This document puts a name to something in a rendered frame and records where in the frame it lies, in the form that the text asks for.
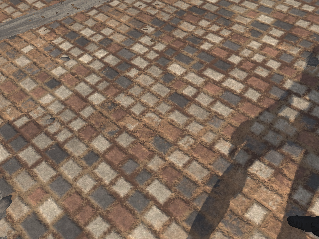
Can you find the right robot hand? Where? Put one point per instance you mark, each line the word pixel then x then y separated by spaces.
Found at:
pixel 305 223

